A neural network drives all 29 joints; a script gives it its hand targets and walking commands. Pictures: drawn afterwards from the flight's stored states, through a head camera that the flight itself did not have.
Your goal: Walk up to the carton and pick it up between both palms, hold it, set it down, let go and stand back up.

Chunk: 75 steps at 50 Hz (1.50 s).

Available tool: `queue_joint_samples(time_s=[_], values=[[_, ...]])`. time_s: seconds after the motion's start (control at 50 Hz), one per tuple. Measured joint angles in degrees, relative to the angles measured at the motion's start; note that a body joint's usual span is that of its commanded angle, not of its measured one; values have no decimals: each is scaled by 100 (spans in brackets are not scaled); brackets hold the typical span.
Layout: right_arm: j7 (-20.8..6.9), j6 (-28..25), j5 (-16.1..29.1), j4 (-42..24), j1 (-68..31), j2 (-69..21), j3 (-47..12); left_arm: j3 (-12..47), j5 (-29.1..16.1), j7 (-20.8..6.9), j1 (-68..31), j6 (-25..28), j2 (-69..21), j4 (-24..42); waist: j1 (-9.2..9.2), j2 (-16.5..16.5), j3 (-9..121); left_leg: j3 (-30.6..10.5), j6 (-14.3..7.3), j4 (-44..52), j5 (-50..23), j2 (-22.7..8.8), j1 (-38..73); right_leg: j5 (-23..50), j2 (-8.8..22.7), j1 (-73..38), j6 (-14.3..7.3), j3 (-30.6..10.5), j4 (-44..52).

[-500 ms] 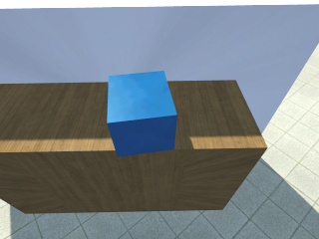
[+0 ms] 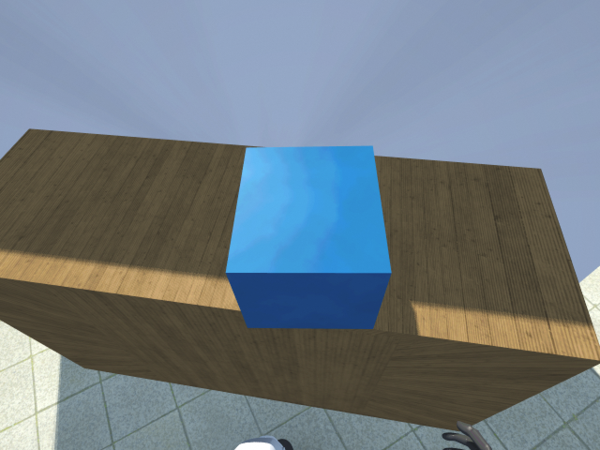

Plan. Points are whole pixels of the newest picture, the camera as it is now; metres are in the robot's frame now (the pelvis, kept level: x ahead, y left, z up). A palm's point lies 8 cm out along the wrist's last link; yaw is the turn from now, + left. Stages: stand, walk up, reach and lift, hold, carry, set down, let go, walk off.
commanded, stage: walk up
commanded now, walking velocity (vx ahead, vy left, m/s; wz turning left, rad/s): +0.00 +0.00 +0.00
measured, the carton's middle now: (309, 237) +0.42 +0.03 +0.00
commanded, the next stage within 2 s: none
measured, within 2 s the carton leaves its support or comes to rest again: neither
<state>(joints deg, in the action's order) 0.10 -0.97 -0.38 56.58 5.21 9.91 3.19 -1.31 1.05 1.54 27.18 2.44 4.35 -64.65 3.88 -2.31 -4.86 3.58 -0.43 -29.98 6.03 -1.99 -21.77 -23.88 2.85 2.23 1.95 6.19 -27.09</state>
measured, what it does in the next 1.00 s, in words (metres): steps on the spot: right foot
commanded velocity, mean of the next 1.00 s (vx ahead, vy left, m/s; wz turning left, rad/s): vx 0.00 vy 0.00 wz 0.00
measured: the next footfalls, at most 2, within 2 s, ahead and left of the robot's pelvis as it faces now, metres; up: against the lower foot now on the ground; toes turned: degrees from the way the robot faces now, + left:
right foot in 0.24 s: +0.03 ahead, -0.11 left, +0.00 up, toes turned -4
left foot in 1.44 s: +0.14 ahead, +0.12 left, +0.00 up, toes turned +4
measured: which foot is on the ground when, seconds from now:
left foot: down 0.00-1.00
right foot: down 0.00-0.02, up 0.04-0.22, down 0.24-1.00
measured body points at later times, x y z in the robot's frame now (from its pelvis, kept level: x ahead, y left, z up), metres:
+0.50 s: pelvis +0.05 +0.00 +0.01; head +0.06 -0.01 +0.46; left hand +0.09 +0.22 -0.14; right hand +0.05 -0.22 -0.15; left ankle +0.09 +0.11 -0.73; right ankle -0.01 -0.11 -0.73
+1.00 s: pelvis +0.08 -0.02 +0.01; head +0.09 -0.02 +0.46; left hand +0.05 +0.18 -0.15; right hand +0.06 -0.22 -0.16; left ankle +0.09 +0.11 -0.73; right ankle -0.01 -0.11 -0.73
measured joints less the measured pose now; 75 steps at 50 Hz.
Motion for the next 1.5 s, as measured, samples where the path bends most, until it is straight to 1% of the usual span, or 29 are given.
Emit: queue_joint_samples(time_s=[0.02,0.04,0.08,0.1,0.14,0.2,0.22,0.24,0.26,0.3,0.36,0.44,0.56,0.68,0.9,1.18,1.2,1.24,1.26,1.28,1.3,1.32,1.36,1.4,1.44,1.46,1.48,1.5], values=[[31,-62,-32,24,-53,-110,-18,-1,-50,-2,-78,-28,70,-21,20,203,-87,72,-72,-24,90,101,42,-164,122,80,5,-56,-286],[45,-105,-46,31,-87,-198,-60,2,-128,14,-158,-68,120,-7,61,356,-149,145,-128,-120,241,144,45,-317,177,234,-46,-169,-644],[78,-117,-9,56,-93,-346,-137,-18,-194,42,-337,-191,185,-1,25,493,-171,196,-189,-215,454,138,85,-873,86,531,-131,-391,-1283],[108,-96,-13,81,-76,-413,-171,-34,-169,41,-448,-245,219,0,-12,535,-165,211,-196,-191,493,135,140,-1025,35,659,-158,-466,-1509],[183,-34,-33,143,-14,-519,-228,-59,-89,30,-701,-310,283,19,-81,590,-136,249,-193,-89,494,148,258,-1040,-14,865,-178,-539,-1691],[308,-9,-33,213,75,-551,-190,-68,-30,51,-1055,-322,326,88,-180,604,-72,325,-196,-2,491,202,378,-662,-19,1028,-176,-563,-1418],[303,13,-29,241,94,-519,-177,-65,-21,62,-1149,-312,332,107,-210,596,-44,350,-193,-15,511,223,402,-364,-14,1013,-185,-547,-1166],[285,44,-15,280,118,-484,-164,-58,-5,70,-1227,-299,337,124,-227,588,-12,379,-184,-52,546,247,420,115,-5,955,-205,-533,-833],[267,81,7,334,149,-422,-137,-48,22,74,-1311,-291,307,117,-256,490,6,350,-168,-105,590,224,448,399,-31,873,-213,-499,-719],[257,173,55,420,247,-315,-79,-27,44,65,-1359,-272,275,126,-329,315,119,295,-127,-4,592,177,574,372,-91,706,-205,-447,-555],[227,190,29,527,411,-243,-58,4,9,99,-1379,-238,270,110,-450,220,230,274,-95,324,479,153,811,396,-141,435,-207,-428,-164],[178,113,-23,720,664,-200,-62,0,-25,124,-1455,-196,297,75,-513,177,214,236,-64,555,411,112,1000,551,-206,169,-240,-391,230],[170,100,-30,1000,968,-268,-113,0,-47,104,-1443,-188,304,-26,-513,220,146,195,-13,704,397,92,1140,604,-245,-24,-284,-354,476],[192,81,-28,1138,1073,-369,-154,47,-62,78,-1300,-169,234,-161,-492,248,108,170,26,719,446,69,1193,591,-276,-123,-317,-333,578],[260,94,-12,1203,958,-439,-165,133,-62,94,-1045,-125,85,-314,-425,255,159,142,90,599,613,23,1229,487,-322,-227,-364,-316,595],[273,127,18,1234,919,-412,-170,158,-35,130,-912,-101,39,-318,-384,247,184,131,177,421,769,-51,1207,374,-387,-262,-432,-313,543],[268,177,29,1195,905,-372,-108,133,10,150,-938,-113,30,-236,-329,218,150,154,211,116,908,-61,1027,333,-377,-158,-428,-326,418],[247,312,10,1093,877,-236,7,94,47,234,-968,-79,49,-62,-227,220,50,201,317,-1054,1752,41,505,149,-245,81,-411,-342,13],[234,383,-4,1045,869,-154,53,73,68,274,-943,-70,72,11,-190,225,21,199,347,-1699,2045,113,249,57,-159,165,-395,-337,-170],[228,449,-2,1001,843,-72,86,49,82,312,-900,-83,98,66,-162,217,0,179,357,-2267,2198,165,35,-16,-90,217,-373,-332,-310],[231,493,30,943,782,-12,97,24,71,351,-853,-123,134,96,-168,205,-19,141,349,-2631,2260,173,-106,-63,-59,241,-352,-321,-391],[236,512,55,863,697,23,101,0,71,377,-816,-186,180,107,-197,201,-36,95,341,-2764,2274,153,-180,-95,-53,262,-329,-308,-439],[264,490,47,662,497,47,97,-34,102,379,-806,-315,288,100,-277,212,-91,18,318,-2463,2209,81,-166,-134,-76,327,-285,-278,-530],[300,435,36,474,325,57,91,-60,115,338,-866,-384,389,102,-311,234,-170,1,293,-1773,1985,28,-8,-205,-98,435,-235,-251,-703],[310,337,22,295,234,62,101,-94,85,289,-942,-386,485,127,-306,277,-242,56,189,-805,1048,30,288,-334,-85,653,-178,-266,-1119],[317,280,7,226,176,12,103,-122,54,265,-1029,-402,566,163,-263,410,-330,151,67,-809,987,91,287,-507,-22,871,-153,-381,-1577],[316,243,4,155,134,-23,92,-151,22,255,-1112,-448,626,234,-221,463,-391,218,-41,-903,1093,79,246,-919,-96,1154,-121,-533,-2208],[312,231,-4,96,109,-54,83,-182,4,249,-1193,-512,672,308,-223,470,-420,246,-117,-953,1160,43,216,-1257,-225,1426,-99,-661,-2868]])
